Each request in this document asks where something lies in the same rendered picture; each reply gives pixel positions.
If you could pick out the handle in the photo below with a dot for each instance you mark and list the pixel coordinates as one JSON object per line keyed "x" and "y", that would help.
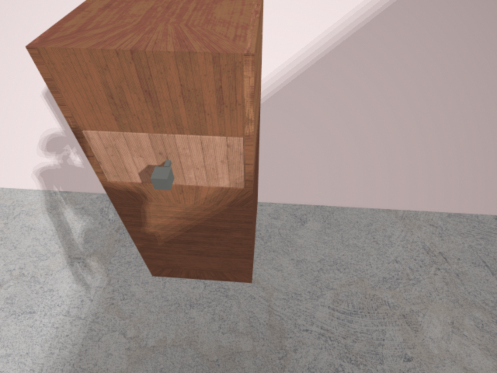
{"x": 162, "y": 177}

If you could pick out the cabinet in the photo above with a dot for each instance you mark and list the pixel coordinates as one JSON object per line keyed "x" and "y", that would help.
{"x": 167, "y": 67}

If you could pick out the drawer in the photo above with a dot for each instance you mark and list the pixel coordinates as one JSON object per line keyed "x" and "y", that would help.
{"x": 198, "y": 160}

